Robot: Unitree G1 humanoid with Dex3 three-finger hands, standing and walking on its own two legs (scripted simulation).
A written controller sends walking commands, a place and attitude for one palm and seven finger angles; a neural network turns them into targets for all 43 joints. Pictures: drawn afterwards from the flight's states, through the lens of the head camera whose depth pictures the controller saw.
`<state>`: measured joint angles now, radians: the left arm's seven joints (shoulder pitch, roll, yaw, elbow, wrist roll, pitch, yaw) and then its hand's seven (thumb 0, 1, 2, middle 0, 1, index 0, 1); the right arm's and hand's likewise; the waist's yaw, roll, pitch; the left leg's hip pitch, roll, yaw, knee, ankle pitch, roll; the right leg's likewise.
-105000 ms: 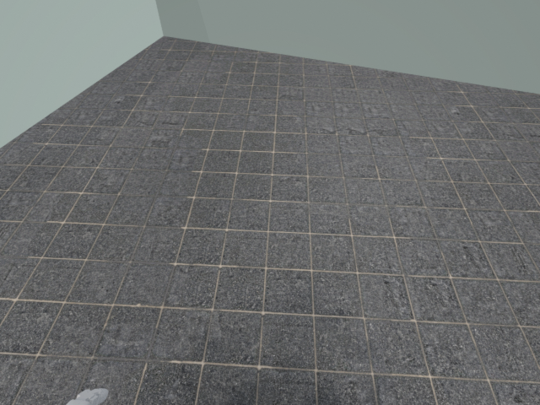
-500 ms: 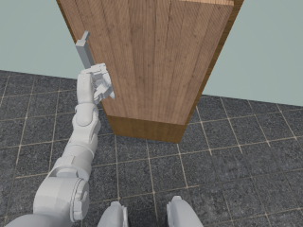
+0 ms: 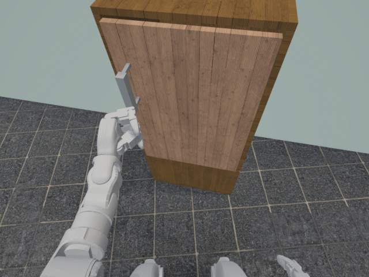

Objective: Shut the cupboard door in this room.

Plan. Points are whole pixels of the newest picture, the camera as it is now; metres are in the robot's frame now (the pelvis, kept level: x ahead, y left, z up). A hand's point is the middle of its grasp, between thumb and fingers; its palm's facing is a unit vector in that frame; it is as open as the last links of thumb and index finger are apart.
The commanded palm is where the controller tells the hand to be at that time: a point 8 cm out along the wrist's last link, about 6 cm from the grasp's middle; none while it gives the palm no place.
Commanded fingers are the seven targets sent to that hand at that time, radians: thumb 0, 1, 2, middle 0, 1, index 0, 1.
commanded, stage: draw the hand back to the body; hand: left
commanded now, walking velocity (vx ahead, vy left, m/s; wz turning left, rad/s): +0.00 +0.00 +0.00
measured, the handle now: (130, 90) +0.57 +0.15 +0.04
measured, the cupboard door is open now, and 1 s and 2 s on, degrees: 0 0 0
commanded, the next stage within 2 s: step back with the hand held close in 1.40 s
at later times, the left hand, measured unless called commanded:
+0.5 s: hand (72, 168) +0.29 +0.18 +0.14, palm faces +0.11 -0.97 -0.23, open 3.1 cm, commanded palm +0.25 +0.24 +0.16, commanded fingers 0.00 0.90 0.90 -0.89 -1.05 -0.89 -1.05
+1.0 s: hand out of the picture +0.22 +0.29 +0.22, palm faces +0.46 -0.80 -0.39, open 5.9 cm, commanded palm +0.16 +0.33 +0.24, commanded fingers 0.00 0.90 0.90 -0.20 -0.30 -0.20 -0.30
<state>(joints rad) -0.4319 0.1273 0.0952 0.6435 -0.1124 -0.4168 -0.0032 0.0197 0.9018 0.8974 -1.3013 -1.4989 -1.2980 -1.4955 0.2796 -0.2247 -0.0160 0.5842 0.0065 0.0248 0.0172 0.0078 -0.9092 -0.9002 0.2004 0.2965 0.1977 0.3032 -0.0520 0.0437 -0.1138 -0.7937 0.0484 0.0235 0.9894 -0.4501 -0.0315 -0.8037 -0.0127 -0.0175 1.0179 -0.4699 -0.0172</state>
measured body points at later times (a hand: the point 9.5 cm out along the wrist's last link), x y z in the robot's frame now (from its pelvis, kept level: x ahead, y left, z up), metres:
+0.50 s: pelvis +0.01 +0.01 +0.05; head +0.00 -0.01 +0.50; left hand +0.28 +0.23 +0.16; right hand +0.19 -0.22 -0.03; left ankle +0.02 +0.14 -0.67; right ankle +0.01 -0.11 -0.67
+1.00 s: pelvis +0.02 +0.02 +0.07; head +0.00 +0.00 +0.52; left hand +0.19 +0.33 +0.24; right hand +0.22 -0.18 -0.02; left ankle +0.02 +0.14 -0.67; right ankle +0.01 -0.11 -0.67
